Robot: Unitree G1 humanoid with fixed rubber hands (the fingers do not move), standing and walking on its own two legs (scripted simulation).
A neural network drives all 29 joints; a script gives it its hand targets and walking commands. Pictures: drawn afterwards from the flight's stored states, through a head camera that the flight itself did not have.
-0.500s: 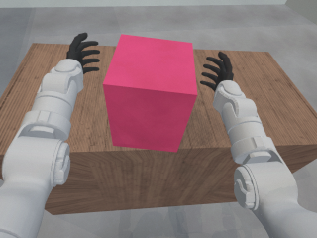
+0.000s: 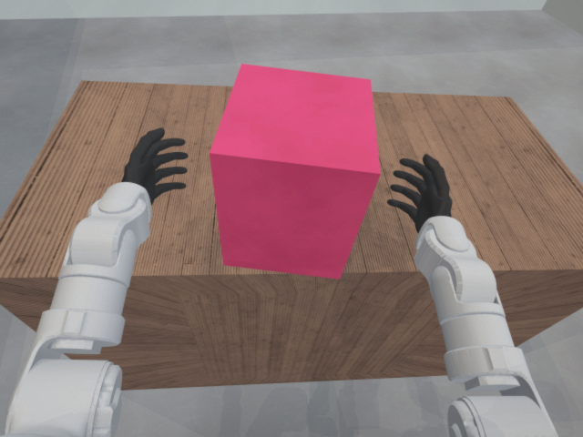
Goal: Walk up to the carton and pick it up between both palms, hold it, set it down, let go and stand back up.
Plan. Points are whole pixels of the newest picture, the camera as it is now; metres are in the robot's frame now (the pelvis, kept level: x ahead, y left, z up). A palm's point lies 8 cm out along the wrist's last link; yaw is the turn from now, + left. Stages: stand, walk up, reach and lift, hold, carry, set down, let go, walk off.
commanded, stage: set down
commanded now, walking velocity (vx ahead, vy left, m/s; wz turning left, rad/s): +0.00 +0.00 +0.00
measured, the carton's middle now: (293, 177) +0.48 -0.01 +0.07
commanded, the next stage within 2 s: let go in 1.44 s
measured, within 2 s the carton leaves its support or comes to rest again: neither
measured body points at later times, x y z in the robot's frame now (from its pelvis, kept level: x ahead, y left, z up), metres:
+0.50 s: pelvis +0.00 +0.00 +0.00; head +0.02 +0.01 +0.45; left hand +0.33 +0.21 +0.07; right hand +0.32 -0.19 +0.07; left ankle +0.02 +0.11 -0.74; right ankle +0.04 -0.12 -0.74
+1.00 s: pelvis +0.03 +0.00 +0.00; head +0.04 +0.01 +0.45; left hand +0.26 +0.22 +0.01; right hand +0.26 -0.19 +0.01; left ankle +0.02 +0.11 -0.74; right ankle +0.04 -0.12 -0.74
